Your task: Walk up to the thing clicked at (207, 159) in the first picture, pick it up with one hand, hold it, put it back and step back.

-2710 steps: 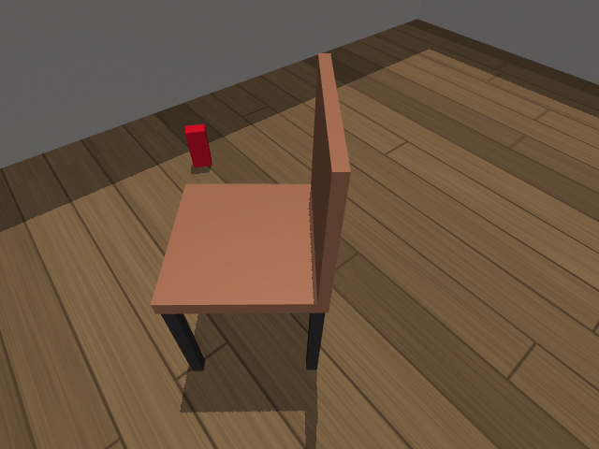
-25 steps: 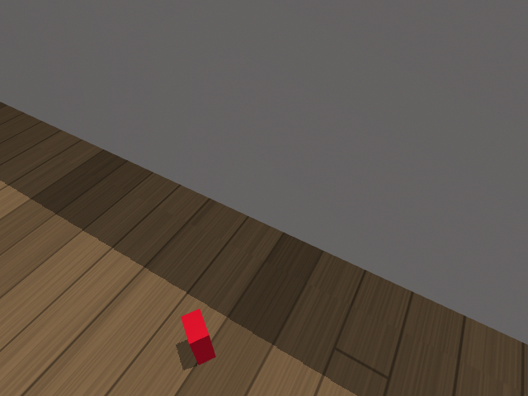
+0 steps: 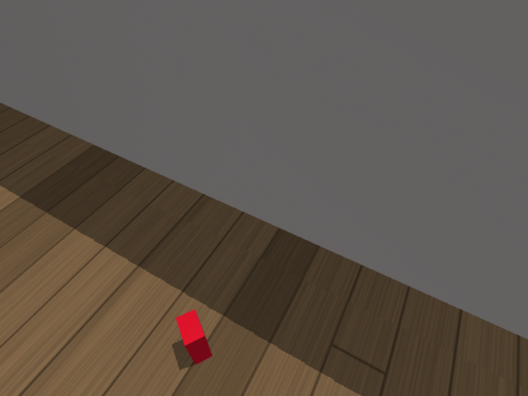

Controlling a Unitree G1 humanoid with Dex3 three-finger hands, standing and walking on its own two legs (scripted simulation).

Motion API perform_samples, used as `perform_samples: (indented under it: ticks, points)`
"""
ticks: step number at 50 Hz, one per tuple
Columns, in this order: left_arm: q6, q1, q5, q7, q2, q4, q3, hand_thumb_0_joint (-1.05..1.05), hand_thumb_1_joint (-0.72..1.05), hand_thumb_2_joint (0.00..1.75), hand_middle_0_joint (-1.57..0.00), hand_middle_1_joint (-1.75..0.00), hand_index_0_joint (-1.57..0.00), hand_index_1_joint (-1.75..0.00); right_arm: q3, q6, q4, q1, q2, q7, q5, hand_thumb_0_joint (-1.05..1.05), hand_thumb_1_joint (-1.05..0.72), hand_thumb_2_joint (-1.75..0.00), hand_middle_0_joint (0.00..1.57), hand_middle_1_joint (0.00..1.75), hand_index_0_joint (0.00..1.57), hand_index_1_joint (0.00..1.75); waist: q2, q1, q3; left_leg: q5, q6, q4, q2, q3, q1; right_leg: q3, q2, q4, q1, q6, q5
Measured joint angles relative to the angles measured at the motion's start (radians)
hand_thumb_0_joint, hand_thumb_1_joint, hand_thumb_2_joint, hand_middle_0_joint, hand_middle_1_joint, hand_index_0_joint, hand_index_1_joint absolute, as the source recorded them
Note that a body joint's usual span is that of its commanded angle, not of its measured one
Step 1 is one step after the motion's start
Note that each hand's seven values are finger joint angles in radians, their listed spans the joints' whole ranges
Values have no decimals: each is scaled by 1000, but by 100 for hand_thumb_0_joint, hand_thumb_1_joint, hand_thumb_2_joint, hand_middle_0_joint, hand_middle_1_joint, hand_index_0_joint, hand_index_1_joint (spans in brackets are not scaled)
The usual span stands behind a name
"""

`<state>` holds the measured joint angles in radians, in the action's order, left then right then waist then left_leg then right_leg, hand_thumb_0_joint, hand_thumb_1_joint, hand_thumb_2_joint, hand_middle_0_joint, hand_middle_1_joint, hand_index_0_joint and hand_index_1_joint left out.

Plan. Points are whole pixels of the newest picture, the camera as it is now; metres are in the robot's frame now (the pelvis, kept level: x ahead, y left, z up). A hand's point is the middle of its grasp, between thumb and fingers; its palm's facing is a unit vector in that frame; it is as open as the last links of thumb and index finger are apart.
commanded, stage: stand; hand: left
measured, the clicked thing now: (195, 338) +0.42 +0.25 -0.67
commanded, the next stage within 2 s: step back in 0.66 s
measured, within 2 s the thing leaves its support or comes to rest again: neither
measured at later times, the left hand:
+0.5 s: hand out of the picture +0.09 +0.25 -0.16, palm faces -0.01 -0.94 -0.34, open 7.4 cm
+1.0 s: hand out of the picture +0.08 +0.29 -0.18, palm faces -0.04 -0.93 -0.38, open 7.4 cm
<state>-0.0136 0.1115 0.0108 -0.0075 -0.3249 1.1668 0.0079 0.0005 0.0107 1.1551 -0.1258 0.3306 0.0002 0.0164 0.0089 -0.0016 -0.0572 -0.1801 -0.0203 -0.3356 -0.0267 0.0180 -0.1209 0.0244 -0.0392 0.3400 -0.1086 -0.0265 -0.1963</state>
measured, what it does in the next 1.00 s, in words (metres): shifts its weight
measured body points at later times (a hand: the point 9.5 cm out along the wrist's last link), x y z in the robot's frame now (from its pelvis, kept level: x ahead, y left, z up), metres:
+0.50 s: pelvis +0.01 +0.00 +0.00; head +0.02 +0.00 +0.45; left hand +0.09 +0.30 -0.13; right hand +0.08 -0.30 -0.14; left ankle +0.00 +0.13 -0.75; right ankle -0.01 -0.13 -0.75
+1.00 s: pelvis -0.05 +0.03 -0.03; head +0.01 +0.04 +0.42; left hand +0.08 +0.34 -0.15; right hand +0.04 -0.30 -0.14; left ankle -0.05 +0.13 -0.75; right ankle -0.01 -0.13 -0.75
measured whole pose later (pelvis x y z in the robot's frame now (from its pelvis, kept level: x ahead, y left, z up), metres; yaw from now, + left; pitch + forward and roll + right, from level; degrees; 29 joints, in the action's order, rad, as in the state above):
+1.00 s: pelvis -0.05 +0.03 -0.03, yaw -1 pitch -1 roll -1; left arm 0.05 0.05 0.02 -0.01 -0.39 0.96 0.06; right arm 0.07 -0.04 0.98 -0.10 0.41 -0.03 0.00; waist -0.01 0.02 -0.16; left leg -0.35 0.05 -0.70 0.02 -0.01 -0.30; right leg -0.01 -0.06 0.65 -0.35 -0.03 -0.28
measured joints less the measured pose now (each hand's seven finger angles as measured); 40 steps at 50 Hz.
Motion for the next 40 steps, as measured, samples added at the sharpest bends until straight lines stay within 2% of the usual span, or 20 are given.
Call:
perform_samples:
  ticks: [15,34,40]
  points:
    - [0,-28,-2,-1,-5,-11,4,0,90,90,-21,-30,-20,-30,1,3,-7,29,6,2,-2,1,-90,-90,20,30,21,30,-2,2,10,-6,-1,18,-1,3,22,-2,1,-18,21,-1,-6]
    - [5,-8,-7,4,-9,-17,13,0,90,90,-21,-30,-20,-30,5,-4,-8,23,6,-4,-3,1,-90,-90,20,30,21,30,-4,4,5,-5,-2,16,-4,6,17,-5,4,-17,15,2,-2]
    - [20,-32,-23,-2,-37,-100,42,0,90,90,-21,-30,-20,-30,28,-29,-82,61,25,-12,-18,1,-90,-90,20,30,21,30,-6,9,-78,-38,5,-115,-10,2,-85,-6,8,100,-81,8,-28]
